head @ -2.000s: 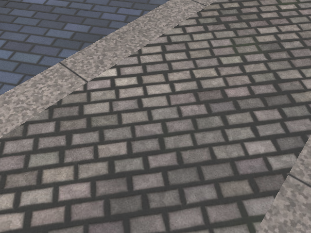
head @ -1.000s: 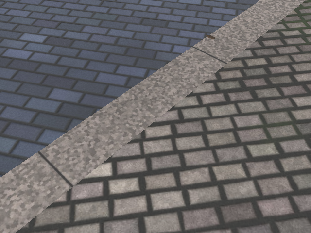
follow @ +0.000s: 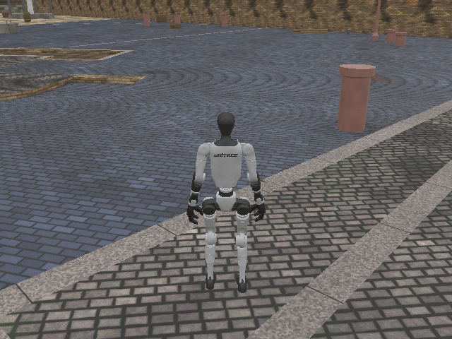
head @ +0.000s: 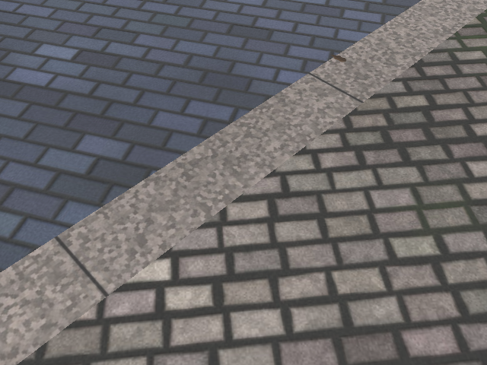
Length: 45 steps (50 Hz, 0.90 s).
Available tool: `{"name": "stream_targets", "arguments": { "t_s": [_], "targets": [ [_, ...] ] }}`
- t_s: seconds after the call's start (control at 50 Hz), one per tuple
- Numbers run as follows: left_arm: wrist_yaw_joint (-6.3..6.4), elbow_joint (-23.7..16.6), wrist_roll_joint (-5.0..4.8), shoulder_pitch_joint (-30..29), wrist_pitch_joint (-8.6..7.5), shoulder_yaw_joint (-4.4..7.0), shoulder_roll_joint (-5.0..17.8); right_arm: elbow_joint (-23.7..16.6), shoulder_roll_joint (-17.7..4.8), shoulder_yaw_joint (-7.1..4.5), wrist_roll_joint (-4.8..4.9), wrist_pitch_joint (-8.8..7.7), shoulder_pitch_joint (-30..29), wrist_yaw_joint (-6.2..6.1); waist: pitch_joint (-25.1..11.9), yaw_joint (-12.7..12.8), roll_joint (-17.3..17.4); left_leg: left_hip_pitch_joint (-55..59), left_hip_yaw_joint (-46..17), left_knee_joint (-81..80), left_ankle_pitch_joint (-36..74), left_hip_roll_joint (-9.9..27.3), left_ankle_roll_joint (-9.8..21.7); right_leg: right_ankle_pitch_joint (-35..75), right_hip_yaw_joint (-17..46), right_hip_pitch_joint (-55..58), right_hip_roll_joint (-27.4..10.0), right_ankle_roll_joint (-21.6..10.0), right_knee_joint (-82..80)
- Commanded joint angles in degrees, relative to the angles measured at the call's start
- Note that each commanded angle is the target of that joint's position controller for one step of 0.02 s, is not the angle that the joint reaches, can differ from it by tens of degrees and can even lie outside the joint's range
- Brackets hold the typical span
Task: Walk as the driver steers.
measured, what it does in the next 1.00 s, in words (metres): walks ahead: right foot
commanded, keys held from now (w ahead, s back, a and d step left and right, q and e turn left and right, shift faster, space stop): shift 0.04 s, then w+shift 0.18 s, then shift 0.78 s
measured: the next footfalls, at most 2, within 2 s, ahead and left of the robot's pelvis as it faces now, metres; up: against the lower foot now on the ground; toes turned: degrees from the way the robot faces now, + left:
right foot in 0.70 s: +0.27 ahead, -0.07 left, +0.00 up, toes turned -2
right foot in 1.48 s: +0.38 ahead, -0.14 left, +0.00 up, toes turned -6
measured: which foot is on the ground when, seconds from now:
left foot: down 0.00-1.00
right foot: down 0.00-0.36, up 0.38-0.68, down 0.70-1.00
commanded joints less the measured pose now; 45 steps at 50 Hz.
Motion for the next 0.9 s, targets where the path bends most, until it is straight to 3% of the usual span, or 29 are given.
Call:
{"name": "stream_targets", "arguments": {
  "t_s": [0.02, 0.04, 0.06, 0.1, 0.14, 0.16, 0.18, 0.2, 0.22, 0.26, 0.3, 0.32, 0.34, 0.36, 0.38, 0.4, 0.42, 0.44, 0.48, 0.5, 0.56, 0.62, 0.68, 0.7, 0.72, 0.74, 0.76, 0.8, 0.9],
  "targets": [
    [0.15, -0.9, -0.01, 2.9, -0.37, 0.73, 5.0, -1.3, -5.3, -0.77, 0.00, -0.43, 1.1, -0.17, 0.2, 0.0, 0.0, 2.5, -1.9, -4.9, 4.9, 2.1, 2.0, 4.4, 1.2, -4.4, -1.6, -1.3, -6.1],
    [0.15, -0.8, -0.01, 3.1, -0.38, 0.70, 5.0, -1.2, -5.2, -0.74, 0.01, -0.44, 1.2, -0.17, 0.3, 0.0, 0.0, 2.5, -1.9, -4.9, 4.8, 2.1, 2.0, 4.3, 1.2, -4.5, -1.6, -1.3, -6.2],
    [0.22, 0.2, -0.28, 5.4, -0.21, 0.86, 5.0, -0.1, -5.2, -0.85, 0.20, -0.32, 3.3, -0.23, -2.2, 0.1, -0.2, 3.0, -0.6, -4.3, -9.1, 0.6, 2.6, -8.2, 0.3, -3.7, -0.5, -2.2, -6.0],
    [0.28, -0.8, -1.38, 6.7, -0.60, 1.85, 7.9, -0.9, -7.6, -1.76, 1.34, -0.98, 3.6, -0.08, 3.5, 0.6, -1.0, -5.2, -2.5, -3.2, -33.2, 1.3, 4.6, -32.2, 4.8, -8.4, -2.9, -5.8, -7.0],
    [0.07, -1.4, -1.95, 10.1, -2.80, 2.39, 9.3, -5.4, -5.6, -1.26, 2.27, -3.60, -4.3, 0.57, 7.0, 3.9, -4.9, -16.2, -1.3, 1.7, -21.9, 2.3, 3.4, -31.7, 15.6, -2.3, -10.9, -9.8, -15.3],
    [-0.10, -1.1, -1.85, 10.2, -3.70, 3.47, 11.9, -6.7, -3.1, -0.82, 2.50, -4.88, -6.9, 1.24, 6.6, 3.9, -11.2, -19.8, 3.4, 10.4, -8.7, 1.1, 2.3, -29.8, 24.5, 2.1, -17.7, -12.4, -20.7],
    [-0.25, -1.7, -1.50, 9.4, -4.22, 3.79, 12.0, -7.3, -3.9, -1.01, 2.05, -5.59, -7.8, 1.81, 6.1, 3.8, -11.3, -21.1, 1.4, 18.1, -6.4, 3.6, 3.1, -27.4, 29.9, 1.2, -22.1, -14.4, -22.8],
    [-0.50, -3.2, -1.07, 7.6, -4.87, 3.29, 10.1, -7.8, -4.7, -1.31, 1.98, -6.05, -7.4, 2.17, 5.4, 2.5, -8.6, -23.6, -0.5, 23.5, -8.1, 5.1, 3.9, -24.6, 30.1, 1.7, -22.6, -14.0, -22.8],
    [-0.84, -4.7, -1.29, 5.3, -5.23, 2.97, 9.1, -7.6, -4.6, -1.37, 2.24, -6.31, -5.4, 2.29, 4.2, 1.0, -7.5, -24.0, -0.8, 23.8, -8.7, 6.1, 4.4, -21.8, 26.8, 2.5, -21.0, -12.4, -22.2],
    [-1.04, -4.6, -2.25, 5.7, -4.57, 3.39, 10.6, -5.6, -4.6, -1.59, 2.19, -6.56, -1.4, 2.27, 2.7, -0.1, -7.8, -13.6, 2.6, 10.3, -11.7, 4.2, 4.7, -15.4, 16.0, 0.3, -14.8, -9.2, -20.8],
    [-1.17, -4.3, -1.93, 5.9, -3.21, 3.42, 11.1, -3.3, -3.9, -1.95, 1.63, -6.32, 1.4, 2.18, 3.3, -1.7, -6.5, -0.2, 8.7, 0.0, -3.0, -1.2, 2.6, -7.4, 7.9, -6.5, -9.2, -7.9, -13.6],
    [-1.10, -4.2, -1.72, 6.9, -2.77, 3.37, 11.1, -1.7, -4.8, -2.57, 1.61, -5.78, 5.0, 2.05, 1.5, -2.6, -5.7, 6.2, 9.2, -1.6, 1.2, -2.7, 1.7, -2.6, 6.9, -8.8, -8.2, -7.6, -9.9],
    [-0.98, -4.7, -1.63, 5.6, -2.87, 3.12, 10.6, -0.7, -6.4, -3.28, 1.63, -5.27, 10.0, 1.79, -1.2, -5.0, -4.3, 12.8, 5.9, -2.6, 3.2, -0.7, 2.4, 6.1, 5.1, -11.5, -6.9, -5.8, -3.1],
    [-1.03, -6.2, -0.68, 3.4, -3.16, 2.19, 7.1, 0.3, -11.2, -4.37, 0.98, -4.98, 17.1, 1.27, -4.6, -7.2, 8.0, 20.3, -9.3, -7.6, 8.7, 11.0, 5.8, 4.1, -1.3, -18.7, -2.0, -1.6, 16.5],
    [-0.60, -7.3, -0.68, 5.1, -4.15, 1.10, 1.9, 1.0, -17.2, -5.05, -0.04, -5.02, 22.5, 1.76, -8.8, -7.3, 20.6, 26.5, -31.0, -14.1, 20.2, 24.4, 16.0, -16.0, -2.5, -30.5, 3.8, 0.9, 31.9],
    [-0.68, -6.9, -1.76, 4.7, -4.57, 1.87, 5.1, 0.8, -12.6, -3.53, -0.26, -5.71, 19.5, 1.84, -6.5, -5.0, 12.3, 23.0, -32.2, -12.8, 20.6, 26.0, 18.5, -18.0, 3.0, -33.3, -0.5, 0.3, 42.9],
    [-1.15, -7.3, -2.24, 2.5, -4.66, 2.16, 6.6, -1.0, -9.6, -2.52, -0.08, -6.10, 13.7, 1.93, -3.5, -3.4, 8.2, 18.7, -24.2, -11.6, 23.0, 23.3, 16.2, -13.5, 3.5, -34.7, -2.8, -0.9, 45.3],
    [-1.22, -7.1, -1.96, 1.4, -4.38, 2.40, 6.7, -2.6, -8.7, -1.93, -0.16, -6.04, 8.5, 2.23, -2.3, -1.7, 5.6, 14.4, -17.1, -12.1, 24.5, 19.7, 13.4, -9.2, 2.3, -32.9, -4.7, -1.4, 43.3],
    [-0.79, -7.1, -1.29, 0.8, -3.59, 3.09, 7.1, -3.4, -6.6, -0.91, -0.16, -5.35, 5.1, 2.10, -0.4, 0.1, 5.1, 8.3, -9.2, -14.2, 28.3, 15.4, 10.1, -3.6, 1.0, -27.6, -5.8, -1.4, 35.0],
    [-0.86, -7.1, -1.20, 0.8, -3.24, 2.90, 5.8, -2.8, -6.3, -0.63, -0.69, -5.13, 6.2, 1.87, -0.6, 0.4, 5.7, 6.7, -6.6, -14.2, 31.8, 14.0, 9.6, -1.3, 0.0, -24.7, -5.2, -1.2, 31.0],
    [-0.87, -8.1, -0.86, -3.2, -2.62, 1.70, 2.7, -2.7, -8.0, -0.41, -1.23, -4.76, 5.2, 0.85, -2.2, 1.1, 5.6, 3.4, -0.9, -12.5, 38.8, 11.3, 9.5, 4.1, -1.4, -15.7, -3.4, -0.2, 14.2],
    [-1.02, -8.3, -0.88, -5.0, -1.62, 1.65, 4.6, -1.8, -9.8, -0.84, -0.18, -4.20, 6.3, 0.65, -4.4, 0.6, 6.5, 3.8, -1.9, -11.2, 39.0, 12.6, 10.2, 8.7, -2.2, -9.3, -1.7, -0.2, 7.3],
    [-1.00, -7.3, 0.15, -3.9, -1.14, 2.35, 7.0, -0.9, -8.1, -0.65, 1.14, -3.88, 6.7, 0.90, -3.4, 2.1, 3.3, 2.6, -2.2, -7.5, 27.3, 10.0, 7.1, 19.5, -1.4, -1.3, -1.5, -2.9, -3.8],
    [-0.64, -6.9, 0.42, -2.3, -1.06, 3.25, 10.2, -0.4, -7.6, -0.73, 0.30, -3.97, 8.9, 0.94, -4.8, 1.5, -0.2, 1.4, -0.7, -4.8, 19.5, 7.3, 4.8, 34.1, 2.4, 4.1, -5.3, -4.2, -3.8],
    [-0.44, -7.1, 0.28, -2.6, -0.90, 3.55, 12.5, 0.6, -5.3, -0.48, -0.89, -4.16, 14.6, 1.02, -7.5, -2.2, -5.1, -3.4, 1.3, -2.5, 5.8, 3.3, 2.4, 45.1, 5.7, 11.7, -9.5, -7.5, 0.4],
    [-0.73, -6.3, -0.04, -2.9, -0.68, 2.64, 8.5, 1.5, -1.3, 0.43, -0.74, -3.59, 17.2, 0.58, -9.8, -2.4, -8.6, -4.6, 2.7, -1.2, -2.8, 2.6, 0.4, 40.9, 8.5, 12.5, -12.1, -11.3, 0.9],
    [-1.14, -6.2, -0.56, -4.5, -0.46, 2.29, 6.3, 1.1, -2.5, 0.22, -0.50, -2.59, 14.9, 0.17, -7.8, -2.0, -7.3, -3.3, 2.8, -1.9, -4.9, 2.2, -0.6, 32.5, 10.4, 8.3, -11.6, -11.4, -0.9],
    [-1.60, -7.3, -0.33, -8.9, -0.48, 2.25, 6.6, 0.6, -4.8, -0.21, -0.22, -1.15, 12.1, -0.35, -4.6, -2.2, -4.5, -2.1, 2.8, -3.2, -2.9, 2.0, -0.6, 26.2, 8.1, 3.2, -8.5, -8.9, -1.4],
    [-1.61, -5.9, -0.75, -8.6, -0.95, 2.71, 7.0, 1.8, -5.3, -0.14, -0.32, -0.60, 12.4, -0.14, -6.7, -1.4, -1.4, 1.9, 2.3, -3.8, 6.0, 3.0, -0.1, 34.6, 3.6, 4.4, -5.4, -7.2, 2.2]
  ]
}}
